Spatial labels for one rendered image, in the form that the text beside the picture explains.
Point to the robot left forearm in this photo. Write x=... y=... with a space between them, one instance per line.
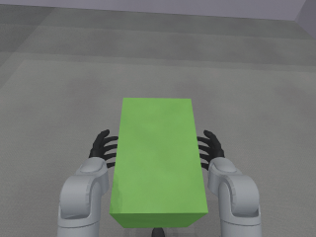
x=80 y=199

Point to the carton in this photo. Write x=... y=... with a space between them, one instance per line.
x=158 y=181

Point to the right robot hand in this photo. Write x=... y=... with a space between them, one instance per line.
x=214 y=150

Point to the robot right forearm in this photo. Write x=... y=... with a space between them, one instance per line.
x=238 y=199

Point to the right robot foot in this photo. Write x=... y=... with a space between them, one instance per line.
x=158 y=232

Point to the left robot hand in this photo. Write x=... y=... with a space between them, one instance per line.
x=99 y=149

